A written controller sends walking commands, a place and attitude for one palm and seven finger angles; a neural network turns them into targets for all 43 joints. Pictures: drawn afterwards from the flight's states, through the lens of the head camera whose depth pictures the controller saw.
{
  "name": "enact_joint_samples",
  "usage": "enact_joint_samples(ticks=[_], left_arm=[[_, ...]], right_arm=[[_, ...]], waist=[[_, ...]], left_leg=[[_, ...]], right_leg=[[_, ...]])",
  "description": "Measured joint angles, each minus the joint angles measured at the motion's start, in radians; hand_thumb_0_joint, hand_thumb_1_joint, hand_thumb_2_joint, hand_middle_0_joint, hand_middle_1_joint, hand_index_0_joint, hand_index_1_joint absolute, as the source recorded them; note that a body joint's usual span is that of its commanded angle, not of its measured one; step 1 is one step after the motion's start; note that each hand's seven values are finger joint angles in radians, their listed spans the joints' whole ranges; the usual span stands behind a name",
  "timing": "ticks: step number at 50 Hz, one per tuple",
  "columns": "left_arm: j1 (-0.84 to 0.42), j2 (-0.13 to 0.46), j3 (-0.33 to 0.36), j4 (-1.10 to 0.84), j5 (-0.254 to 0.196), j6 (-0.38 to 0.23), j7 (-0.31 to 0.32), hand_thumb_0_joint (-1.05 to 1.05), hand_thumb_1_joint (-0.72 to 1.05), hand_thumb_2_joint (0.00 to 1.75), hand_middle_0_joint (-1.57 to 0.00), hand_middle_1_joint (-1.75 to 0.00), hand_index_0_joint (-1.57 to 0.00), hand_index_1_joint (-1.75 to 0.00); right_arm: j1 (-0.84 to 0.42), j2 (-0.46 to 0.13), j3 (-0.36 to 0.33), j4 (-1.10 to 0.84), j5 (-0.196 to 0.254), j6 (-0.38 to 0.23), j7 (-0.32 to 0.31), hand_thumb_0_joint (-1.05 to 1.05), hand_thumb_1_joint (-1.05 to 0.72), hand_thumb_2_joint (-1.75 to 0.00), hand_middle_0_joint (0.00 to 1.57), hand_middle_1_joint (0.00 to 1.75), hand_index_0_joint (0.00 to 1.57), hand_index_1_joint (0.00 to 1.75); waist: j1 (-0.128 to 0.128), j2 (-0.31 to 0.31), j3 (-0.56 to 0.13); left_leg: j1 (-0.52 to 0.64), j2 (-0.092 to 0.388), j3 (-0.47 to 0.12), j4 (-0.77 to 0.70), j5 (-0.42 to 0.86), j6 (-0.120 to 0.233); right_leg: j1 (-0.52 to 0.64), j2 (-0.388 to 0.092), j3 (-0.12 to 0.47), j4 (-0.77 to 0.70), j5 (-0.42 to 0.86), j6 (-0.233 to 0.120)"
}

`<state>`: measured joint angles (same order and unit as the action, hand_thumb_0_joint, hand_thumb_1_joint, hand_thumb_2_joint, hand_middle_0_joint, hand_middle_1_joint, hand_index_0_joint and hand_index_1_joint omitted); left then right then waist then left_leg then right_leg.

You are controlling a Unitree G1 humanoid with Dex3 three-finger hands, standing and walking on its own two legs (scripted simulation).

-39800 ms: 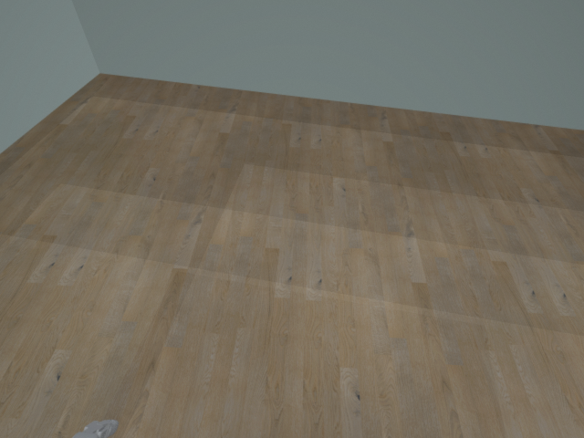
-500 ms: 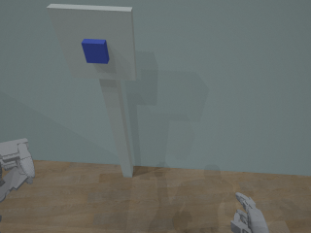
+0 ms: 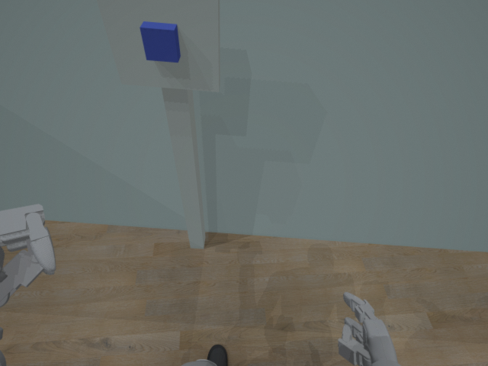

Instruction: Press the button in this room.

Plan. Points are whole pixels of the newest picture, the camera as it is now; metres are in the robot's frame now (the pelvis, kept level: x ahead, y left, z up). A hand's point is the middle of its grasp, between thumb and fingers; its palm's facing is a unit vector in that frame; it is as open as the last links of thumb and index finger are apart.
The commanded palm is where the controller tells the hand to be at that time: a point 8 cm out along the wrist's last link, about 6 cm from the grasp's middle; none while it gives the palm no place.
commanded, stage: step back with the hand held close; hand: left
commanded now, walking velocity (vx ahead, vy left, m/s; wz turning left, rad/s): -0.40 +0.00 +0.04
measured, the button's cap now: (161, 41) +0.63 +0.24 +0.19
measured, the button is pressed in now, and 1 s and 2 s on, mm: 0 0 0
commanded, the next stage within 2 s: stop stepping back and stand still in 0.12 s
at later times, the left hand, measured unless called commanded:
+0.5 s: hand out of the picture +0.07 +0.26 +0.17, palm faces +0.50 -0.79 -0.35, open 3.1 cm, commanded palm +0.01 +0.29 +0.19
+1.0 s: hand out of the picture +0.03 +0.26 +0.17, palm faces +0.48 -0.79 -0.38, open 3.1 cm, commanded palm -0.03 +0.30 +0.19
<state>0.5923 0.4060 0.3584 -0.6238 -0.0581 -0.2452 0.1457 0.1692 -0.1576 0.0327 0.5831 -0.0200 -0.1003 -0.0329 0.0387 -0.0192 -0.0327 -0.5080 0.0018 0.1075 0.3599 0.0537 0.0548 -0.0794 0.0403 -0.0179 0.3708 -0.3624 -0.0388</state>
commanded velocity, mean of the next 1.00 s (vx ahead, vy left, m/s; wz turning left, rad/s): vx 0.04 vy -0.01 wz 0.02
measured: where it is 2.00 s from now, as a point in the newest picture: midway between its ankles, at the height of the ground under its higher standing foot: outside the picture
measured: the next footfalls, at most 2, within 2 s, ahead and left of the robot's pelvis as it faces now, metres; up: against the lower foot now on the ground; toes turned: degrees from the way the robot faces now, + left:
left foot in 0.52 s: -0.11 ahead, +0.12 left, +0.00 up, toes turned +5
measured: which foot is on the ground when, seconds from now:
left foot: down 0.00-0.26, up 0.28-0.50, down 0.52-1.00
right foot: down 0.00-1.00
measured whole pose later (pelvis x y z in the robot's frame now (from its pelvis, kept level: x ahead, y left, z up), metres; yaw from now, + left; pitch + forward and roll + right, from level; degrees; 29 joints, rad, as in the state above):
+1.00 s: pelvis -0.14 +0.01 +0.00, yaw +4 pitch -3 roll +0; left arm 0.57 0.35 0.35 -0.55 0.00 -0.20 0.17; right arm 0.28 -0.18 0.00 0.66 -0.01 -0.11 -0.06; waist 0.00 -0.05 0.00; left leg -0.23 0.01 0.02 0.59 -0.31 0.01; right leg -0.38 -0.01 -0.03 0.88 -0.43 0.00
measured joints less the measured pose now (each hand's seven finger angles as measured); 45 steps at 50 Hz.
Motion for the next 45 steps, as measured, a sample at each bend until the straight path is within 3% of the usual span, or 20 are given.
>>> enact_joint_samples(ticks=[3, 5, 7, 9, 11, 13, 14, 16, 18, 19, 22, 25, 26, 27, 30, 35, 38, 42, 45], left_arm=[[-0.021, 0.005, -0.034, 0.003, -0.005, -0.008, -0.016, 0.01, 0.89, 0.9, -1.3, -1.49, -1.31, -1.5], [-0.008, 0.026, -0.023, -0.016, -0.009, -0.011, -0.023, 0.01, 0.89, 0.9, -1.3, -1.49, -1.31, -1.5], [-0.01, 0.052, 0.003, -0.022, -0.014, -0.009, -0.03, 0.01, 0.89, 0.9, -1.31, -1.49, -1.31, -1.5], [-0.034, 0.068, 0.025, 0.0, -0.025, -0.008, -0.035, 0.01, 0.89, 0.9, -1.31, -1.49, -1.31, -1.5], [-0.052, 0.07, 0.041, 0.029, -0.034, 0.004, -0.036, 0.01, 0.89, 0.9, -1.3, -1.49, -1.31, -1.5], [-0.053, 0.067, 0.045, 0.056, -0.039, 0.016, -0.035, 0.01, 0.89, 0.9, -1.3, -1.49, -1.31, -1.5], [-0.04, 0.068, 0.043, 0.061, -0.037, 0.022, -0.033, 0.01, 0.89, 0.9, -1.3, -1.49, -1.31, -1.5], [0.028, 0.064, 0.04, 0.045, -0.027, 0.032, -0.027, 0.01, 0.89, 0.9, -1.3, -1.49, -1.31, -1.5], [0.108, 0.032, 0.036, 0.024, -0.011, 0.05, -0.024, 0.01, 0.89, 0.9, -1.3, -1.49, -1.31, -1.5], [0.128, 0.013, 0.032, 0.025, -0.002, 0.056, -0.021, 0.01, 0.89, 0.9, -1.3, -1.49, -1.31, -1.5], [0.085, -0.032, 0.001, 0.058, 0.028, 0.058, 0.002, 0.01, 0.89, 0.9, -1.31, -1.49, -1.31, -1.5], [-0.027, -0.075, -0.039, 0.089, 0.053, 0.053, 0.026, 0.01, 0.89, 0.9, -1.31, -1.49, -1.31, -1.5], [-0.05, -0.087, -0.046, 0.083, 0.053, 0.051, 0.031, 0.01, 0.89, 0.9, -1.31, -1.49, -1.31, -1.5], [-0.069, -0.087, -0.046, 0.077, 0.052, 0.048, 0.035, 0.01, 0.89, 0.9, -1.31, -1.49, -1.31, -1.5], [-0.059, -0.042, -0.009, 0.05, 0.047, 0.039, 0.03, 0.01, 0.89, 0.9, -1.31, -1.49, -1.31, -1.5], [0.03, 0.03, 0.036, 0.019, 0.032, 0.014, 0.002, 0.01, 0.89, 0.9, -1.3, -1.49, -1.31, -1.5], [0.027, 0.023, 0.034, 0.044, 0.027, 0.004, -0.002, 0.01, 0.89, 0.9, -1.3, -1.49, -1.31, -1.5], [0.01, -0.03, 0.009, 0.093, 0.033, 0.018, 0.003, 0.01, 0.89, 0.9, -1.3, -1.49, -1.31, -1.5], [0.014, -0.068, -0.001, 0.088, 0.03, 0.04, 0.013, 0.01, 0.89, 0.9, -1.3, -1.49, -1.31, -1.5]], right_arm=[[-0.034, -0.016, 0.001, 0.034, 0.004, 0.024, -0.008, 0.02, -0.9, -0.9, 0.21, 0.3, 0.2, 0.3], [-0.014, -0.021, 0.0, 0.036, 0.014, 0.033, -0.014, 0.02, -0.9, -0.9, 0.21, 0.3, 0.2, 0.3], [0.002, -0.023, -0.007, 0.036, 0.018, 0.04, -0.023, 0.02, -0.9, -0.9, 0.21, 0.3, 0.2, 0.3], [0.004, -0.026, -0.016, 0.03, 0.016, 0.039, -0.023, 0.02, -0.9, -0.9, 0.21, 0.3, 0.2, 0.3], [0.003, -0.036, -0.023, 0.015, 0.004, 0.036, -0.025, 0.02, -0.9, -0.9, 0.21, 0.3, 0.2, 0.3], [0.005, -0.048, -0.036, 0.0, 0.002, 0.038, -0.024, 0.02, -0.9, -0.9, 0.21, 0.3, 0.2, 0.3], [0.012, -0.052, -0.042, -0.005, 0.011, 0.042, -0.022, 0.02, -0.9, -0.9, 0.21, 0.3, 0.2, 0.3], [0.041, -0.053, -0.049, 0.013, 0.023, 0.054, -0.014, 0.02, -0.9, -0.9, 0.2, 0.3, 0.2, 0.3], [0.084, -0.053, -0.053, 0.041, 0.025, 0.076, -0.012, 0.02, -0.9, -0.9, 0.21, 0.3, 0.2, 0.3], [0.105, -0.053, -0.053, 0.049, 0.024, 0.082, -0.019, 0.02, -0.9, -0.9, 0.21, 0.3, 0.2, 0.3], [0.146, -0.064, -0.048, 0.064, 0.019, 0.054, -0.05, 0.02, -0.9, -0.9, 0.2, 0.3, 0.2, 0.3], [0.15, -0.095, -0.053, 0.073, 0.009, 0.004, -0.07, 0.02, -0.9, -0.9, 0.2, 0.3, 0.2, 0.3], [0.143, -0.11, -0.057, 0.065, 0.009, -0.01, -0.072, 0.02, -0.9, -0.9, 0.2, 0.3, 0.2, 0.3], [0.124, -0.11, -0.062, 0.064, 0.01, -0.018, -0.072, 0.02, -0.9, -0.9, 0.2, 0.3, 0.2, 0.3], [0.067, -0.07, -0.055, 0.039, 0.02, -0.021, -0.048, 0.02, -0.9, -0.9, 0.2, 0.3, 0.2, 0.3], [0.067, -0.001, -0.017, 0.003, 0.021, -0.037, -0.015, 0.02, -0.9, -0.9, 0.2, 0.3, 0.2, 0.3], [0.08, 0.007, -0.003, 0.011, 0.026, -0.015, -0.009, 0.02, -0.9, -0.9, 0.21, 0.3, 0.2, 0.3], [0.083, -0.016, -0.013, 0.051, 0.027, 0.026, -0.014, 0.02, -0.9, -0.9, 0.21, 0.3, 0.2, 0.3], [0.087, -0.044, -0.014, 0.056, 0.018, 0.032, -0.025, 0.02, -0.9, -0.9, 0.21, 0.3, 0.2, 0.3]], waist=[[-0.005, 0.037, 0.037], [-0.013, 0.04, 0.031], [-0.028, 0.028, 0.023], [-0.039, 0.016, 0.021], [-0.057, 0.028, 0.023], [-0.081, 0.056, 0.027], [-0.09, 0.061, 0.028], [-0.064, 0.018, -0.006], [-0.029, -0.027, -0.07], [-0.017, -0.044, -0.094], [0.0, -0.061, -0.111], [-0.005, -0.035, -0.08], [-0.012, -0.012, -0.064], [-0.021, -0.011, -0.039], [-0.029, -0.035, 0.026], [-0.063, 0.011, 0.012], [-0.061, 0.046, 0.0], [-0.036, 0.04, -0.001], [-0.03, 0.023, 0.018]], left_leg=[[-0.015, 0.022, -0.034, 0.08, -0.081, -0.027], [0.005, 0.024, -0.047, 0.083, -0.026, -0.029], [0.019, 0.016, -0.045, 0.088, -0.001, 0.011], [0.035, 0.007, -0.037, 0.055, 0.006, 0.024], [0.044, 0.005, -0.048, -0.005, 0.049, 0.01], [0.031, 0.009, -0.072, -0.029, 0.035, -0.016], [0.002, 0.008, -0.076, 0.025, -0.073, -0.041], [-0.082, -0.039, -0.113, 0.366, -0.292, -0.083], [-0.118, -0.063, -0.124, 0.678, -0.354, -0.09], [-0.097, -0.053, -0.116, 0.736, -0.362, -0.089], [0.051, 0.006, -0.104, 0.611, -0.412, -0.065], [0.237, 0.048, -0.12, 0.28, -0.412, -0.033], [0.297, 0.062, -0.124, 0.168, -0.392, -0.031], [0.32, 0.059, -0.12, 0.118, -0.415, -0.065], [0.339, 0.03, -0.086, 0.14, -0.399, -0.099], [0.34, 0.059, -0.082, 0.194, -0.419, -0.099], [0.309, 0.079, -0.103, 0.248, -0.447, -0.08], [0.213, 0.042, -0.093, 0.436, -0.546, -0.034], [0.24, 0.028, -0.075, 0.281, -0.443, -0.022]], right_leg=[[-0.002, 0.031, 0.002, 0.04, -0.009, 0.013], [0.003, 0.039, 0.006, 0.082, -0.038, 0.019], [-0.01, 0.033, 0.007, 0.148, -0.068, 0.03], [-0.058, 0.031, 0.02, 0.228, -0.141, 0.042], [-0.103, 0.048, 0.013, 0.265, -0.194, 0.02], [-0.114, 0.059, -0.015, 0.234, -0.134, -0.003], [-0.113, 0.051, -0.037, 0.207, -0.063, -0.009], [-0.139, 0.013, -0.029, 0.199, 0.035, -0.017], [-0.167, -0.019, -0.002, 0.187, 0.026, -0.014], [-0.172, -0.033, -0.001, 0.165, 0.033, -0.011], [-0.181, -0.058, -0.022, 0.114, 0.086, 0.006], [-0.211, -0.072, -0.067, 0.136, 0.087, 0.023], [-0.226, -0.071, -0.082, 0.161, 0.08, 0.029], [-0.242, -0.084, -0.086, 0.193, 0.071, 0.036], [-0.253, -0.108, -0.039, 0.255, 0.097, 0.042], [-0.207, -0.072, -0.057, 0.216, 0.078, 0.029], [-0.207, -0.052, -0.077, 0.212, 0.087, 0.018], [-0.223, -0.061, -0.077, 0.225, 0.084, 0.009], [-0.239, -0.068, -0.07, 0.273, 0.053, 0.017]])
